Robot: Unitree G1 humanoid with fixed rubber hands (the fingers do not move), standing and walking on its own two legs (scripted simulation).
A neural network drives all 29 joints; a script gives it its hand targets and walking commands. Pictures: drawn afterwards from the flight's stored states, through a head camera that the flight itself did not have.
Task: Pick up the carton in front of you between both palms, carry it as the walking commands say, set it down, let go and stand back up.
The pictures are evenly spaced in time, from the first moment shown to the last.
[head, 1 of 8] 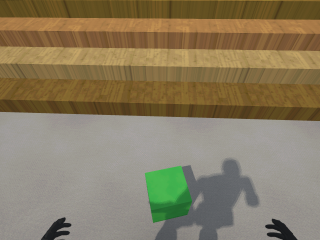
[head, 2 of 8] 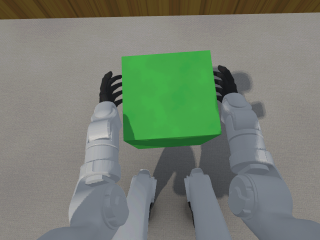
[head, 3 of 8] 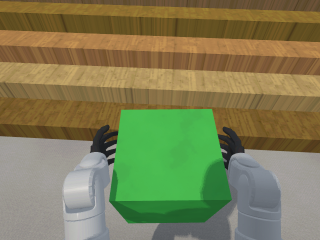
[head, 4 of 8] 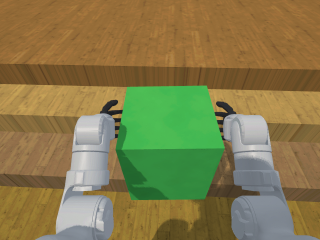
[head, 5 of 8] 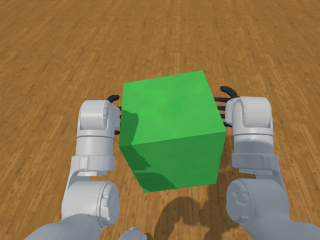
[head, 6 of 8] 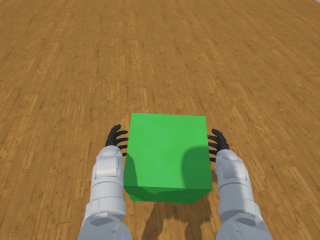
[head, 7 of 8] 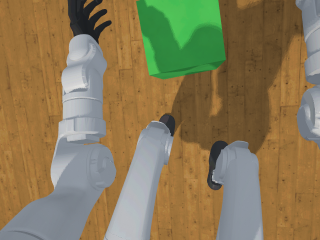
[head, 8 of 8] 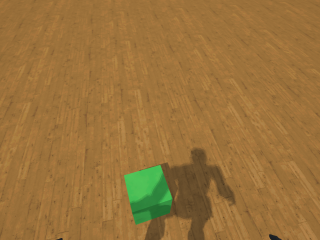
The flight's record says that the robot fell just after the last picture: no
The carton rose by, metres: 1.86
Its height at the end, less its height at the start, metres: +1.10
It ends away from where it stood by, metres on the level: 3.91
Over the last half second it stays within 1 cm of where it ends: yes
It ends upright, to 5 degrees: yes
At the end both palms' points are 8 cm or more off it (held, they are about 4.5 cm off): yes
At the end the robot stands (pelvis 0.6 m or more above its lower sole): yes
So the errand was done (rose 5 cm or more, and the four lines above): yes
